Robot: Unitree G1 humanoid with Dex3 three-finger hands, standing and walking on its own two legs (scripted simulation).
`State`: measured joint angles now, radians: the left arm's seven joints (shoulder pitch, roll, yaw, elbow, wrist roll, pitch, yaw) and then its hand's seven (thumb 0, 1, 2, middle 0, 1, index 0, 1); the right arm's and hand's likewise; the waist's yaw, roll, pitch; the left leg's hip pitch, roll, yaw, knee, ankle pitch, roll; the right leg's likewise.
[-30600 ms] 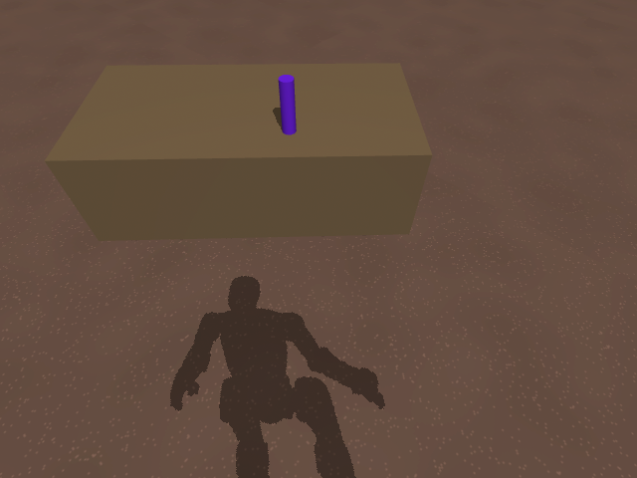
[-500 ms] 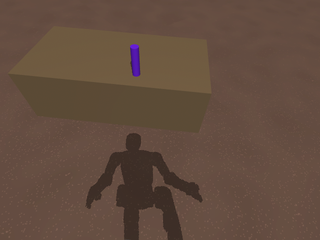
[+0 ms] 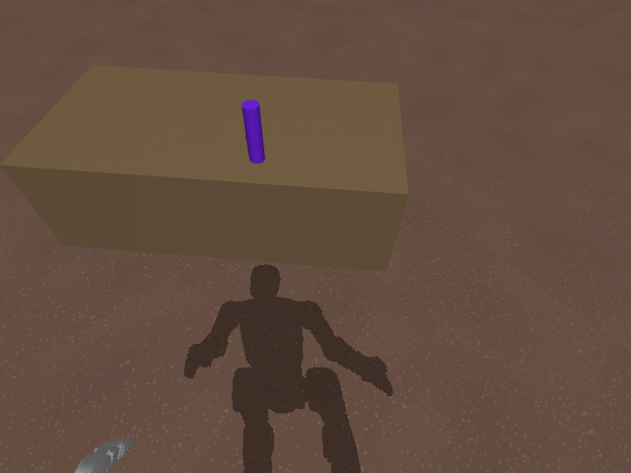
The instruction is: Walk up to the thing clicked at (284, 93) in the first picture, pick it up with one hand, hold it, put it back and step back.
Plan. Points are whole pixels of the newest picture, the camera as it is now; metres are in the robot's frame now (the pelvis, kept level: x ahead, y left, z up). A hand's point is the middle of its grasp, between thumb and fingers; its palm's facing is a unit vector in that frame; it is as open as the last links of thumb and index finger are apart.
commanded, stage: step back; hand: left
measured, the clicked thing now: (254, 133) +1.07 +0.19 -0.25
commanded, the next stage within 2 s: stand in 0.06 s
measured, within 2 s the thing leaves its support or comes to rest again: neither
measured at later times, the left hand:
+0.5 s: hand out of the picture +0.07 +0.25 -0.14, palm faces -0.03 -0.94 -0.33, open 7.3 cm
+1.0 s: hand out of the picture +0.07 +0.24 -0.14, palm faces -0.06 -0.94 -0.34, open 7.3 cm
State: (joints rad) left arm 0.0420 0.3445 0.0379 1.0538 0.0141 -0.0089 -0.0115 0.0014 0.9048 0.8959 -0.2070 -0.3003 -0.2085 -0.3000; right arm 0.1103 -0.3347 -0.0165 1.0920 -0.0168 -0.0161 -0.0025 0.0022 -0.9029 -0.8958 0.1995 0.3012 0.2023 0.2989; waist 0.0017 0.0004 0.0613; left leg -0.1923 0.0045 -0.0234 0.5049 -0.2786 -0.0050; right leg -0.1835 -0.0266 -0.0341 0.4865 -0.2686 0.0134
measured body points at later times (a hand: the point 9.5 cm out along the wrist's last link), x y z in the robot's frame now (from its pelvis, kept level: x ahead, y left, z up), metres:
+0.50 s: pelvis -0.01 +0.00 +0.01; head -0.01 +0.00 +0.46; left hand +0.07 +0.30 -0.12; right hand +0.08 -0.30 -0.12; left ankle +0.00 +0.12 -0.74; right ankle +0.00 -0.13 -0.74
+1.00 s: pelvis -0.01 -0.01 +0.01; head +0.00 -0.01 +0.46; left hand +0.07 +0.29 -0.12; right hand +0.05 -0.31 -0.13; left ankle +0.00 +0.12 -0.74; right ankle +0.00 -0.13 -0.74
